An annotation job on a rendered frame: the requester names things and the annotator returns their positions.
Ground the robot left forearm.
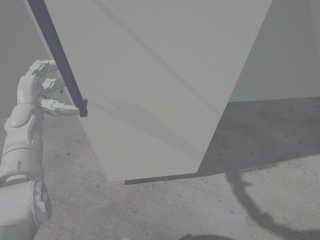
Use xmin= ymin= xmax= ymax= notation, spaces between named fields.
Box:
xmin=0 ymin=104 xmax=44 ymax=188

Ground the fridge door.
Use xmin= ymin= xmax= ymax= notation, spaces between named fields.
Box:
xmin=23 ymin=0 xmax=273 ymax=182

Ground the robot left hand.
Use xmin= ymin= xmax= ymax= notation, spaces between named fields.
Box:
xmin=17 ymin=60 xmax=80 ymax=118

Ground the handle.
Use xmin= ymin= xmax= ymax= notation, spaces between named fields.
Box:
xmin=27 ymin=0 xmax=88 ymax=117

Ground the left robot upper arm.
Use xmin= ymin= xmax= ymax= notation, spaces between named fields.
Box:
xmin=0 ymin=180 xmax=52 ymax=240

